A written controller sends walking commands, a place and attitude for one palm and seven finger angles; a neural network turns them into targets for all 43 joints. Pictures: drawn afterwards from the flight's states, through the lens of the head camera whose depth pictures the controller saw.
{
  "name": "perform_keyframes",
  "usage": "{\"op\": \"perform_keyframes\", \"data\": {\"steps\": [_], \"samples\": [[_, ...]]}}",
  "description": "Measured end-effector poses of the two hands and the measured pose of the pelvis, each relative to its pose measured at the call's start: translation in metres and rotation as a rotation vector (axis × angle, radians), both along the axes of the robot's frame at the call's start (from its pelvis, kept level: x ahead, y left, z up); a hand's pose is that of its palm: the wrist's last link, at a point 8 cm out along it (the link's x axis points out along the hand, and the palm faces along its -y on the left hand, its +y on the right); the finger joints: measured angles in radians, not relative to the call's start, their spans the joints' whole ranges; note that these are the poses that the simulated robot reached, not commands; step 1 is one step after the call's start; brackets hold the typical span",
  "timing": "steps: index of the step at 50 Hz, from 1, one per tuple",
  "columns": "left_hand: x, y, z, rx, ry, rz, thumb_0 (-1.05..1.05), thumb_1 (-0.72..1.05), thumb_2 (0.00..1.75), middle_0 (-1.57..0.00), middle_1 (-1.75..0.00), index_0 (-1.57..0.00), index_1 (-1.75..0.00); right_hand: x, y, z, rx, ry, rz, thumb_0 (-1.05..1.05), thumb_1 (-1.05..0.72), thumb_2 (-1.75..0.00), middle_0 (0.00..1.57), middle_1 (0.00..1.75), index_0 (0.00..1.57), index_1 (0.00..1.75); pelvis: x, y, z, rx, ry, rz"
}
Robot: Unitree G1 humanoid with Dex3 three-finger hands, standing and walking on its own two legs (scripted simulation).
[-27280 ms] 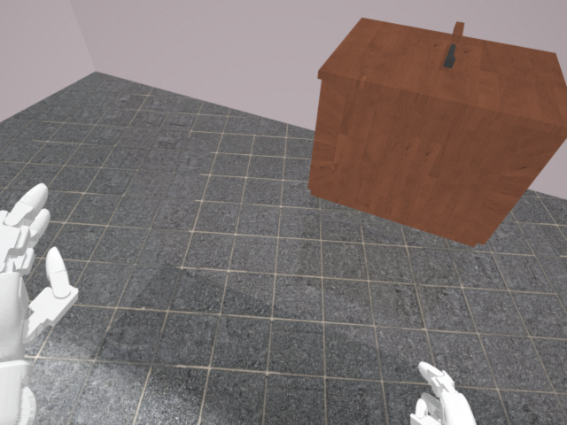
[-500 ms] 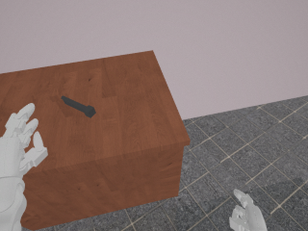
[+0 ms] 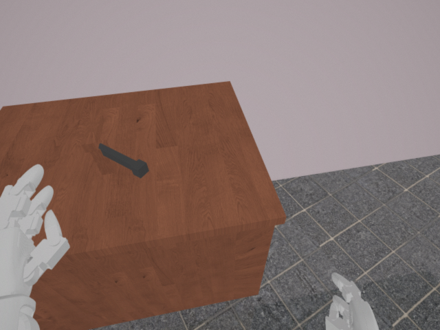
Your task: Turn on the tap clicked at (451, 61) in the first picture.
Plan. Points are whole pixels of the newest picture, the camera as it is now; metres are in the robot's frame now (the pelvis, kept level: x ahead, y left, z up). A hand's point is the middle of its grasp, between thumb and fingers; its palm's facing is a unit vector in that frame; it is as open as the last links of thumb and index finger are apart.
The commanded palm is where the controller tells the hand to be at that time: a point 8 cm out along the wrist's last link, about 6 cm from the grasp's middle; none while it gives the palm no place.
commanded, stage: turn the palm inward beside the body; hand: left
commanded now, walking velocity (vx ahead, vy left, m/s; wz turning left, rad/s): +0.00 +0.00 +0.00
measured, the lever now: (139, 168) +0.44 +0.25 +0.03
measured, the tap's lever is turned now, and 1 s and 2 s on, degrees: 48 48 48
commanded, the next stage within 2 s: reach beside the lever's end, fingers flat in 1.02 s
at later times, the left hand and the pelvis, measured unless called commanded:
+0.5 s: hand (57, 287) +0.14 +0.23 +0.13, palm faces +0.48 -0.87 -0.15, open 7.4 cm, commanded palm +0.09 +0.27 +0.14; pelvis -0.04 +0.00 +0.00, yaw +1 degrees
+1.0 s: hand (83, 259) +0.17 +0.21 +0.14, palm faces +0.48 -0.87 -0.14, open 7.4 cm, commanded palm +0.12 +0.25 +0.14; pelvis -0.01 -0.02 +0.00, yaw +1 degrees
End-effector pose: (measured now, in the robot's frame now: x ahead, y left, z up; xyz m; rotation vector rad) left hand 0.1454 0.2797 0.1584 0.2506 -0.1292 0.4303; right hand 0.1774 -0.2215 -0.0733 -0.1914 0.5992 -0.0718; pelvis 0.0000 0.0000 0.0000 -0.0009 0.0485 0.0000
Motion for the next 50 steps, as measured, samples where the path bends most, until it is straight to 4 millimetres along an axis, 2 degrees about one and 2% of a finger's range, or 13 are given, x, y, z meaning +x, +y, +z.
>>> {"op": "perform_keyframes", "data": {"steps": [5, 11, 18, 25, 36, 50], "samples": [[-0.013, 0.008, -0.012, -0.059, 0.058, 0.048, 0.02, 0.9, 0.89, -0.2, -0.3, -0.2, -0.3, -0.008, 0.015, 0.002, 0.016, -0.011, 0.019, 0.01, -0.9, -0.89, 0.2, 0.3, 0.21, 0.3, -0.013, 0.004, 0.001, -0.005, -0.023, 0.006], [-0.027, -0.003, -0.015, -0.073, 0.058, 0.03, 0.02, 0.9, 0.89, -0.2, -0.3, -0.2, -0.3, -0.021, 0.022, 0.006, 0.008, -0.031, 0.048, 0.01, -0.9, -0.89, 0.2, 0.3, 0.21, 0.3, -0.028, 0.006, 0.001, -0.008, -0.043, 0.008], [-0.043, -0.004, -0.016, -0.085, 0.052, 0.048, 0.02, 0.9, 0.89, -0.2, -0.3, -0.2, -0.3, -0.033, 0.018, 0.006, 0.004, -0.036, 0.045, 0.01, -0.9, -0.89, 0.2, 0.3, 0.21, 0.3, -0.04, 0.004, 0.0, -0.011, -0.064, 0.009], [-0.052, -0.01, -0.024, -0.12, 0.084, 0.075, 0.02, 0.9, 0.89, -0.2, -0.3, -0.2, -0.3, -0.036, 0.01, 0.003, -0.006, -0.035, 0.044, 0.01, -0.9, -0.89, 0.2, 0.3, 0.21, 0.3, -0.041, 0.0, -0.001, -0.013, -0.069, 0.016], [-0.035, -0.019, -0.017, -0.122, 0.062, 0.069, 0.02, 0.9, 0.89, -0.2, -0.3, -0.2, -0.3, -0.02, 0.002, 0.001, 0.002, -0.047, 0.055, 0.01, -0.9, -0.89, 0.2, 0.3, 0.21, 0.3, -0.024, -0.008, -0.001, -0.009, -0.048, 0.022], [-0.016, -0.031, -0.017, -0.125, 0.08, 0.076, 0.02, 0.9, 0.89, -0.2, -0.3, -0.2, -0.3, 0.001, -0.013, 0.001, 0.004, -0.047, 0.053, 0.01, -0.9, -0.89, 0.2, 0.3, 0.21, 0.3, -0.005, -0.018, -0.001, 0.006, -0.026, 0.02]]}}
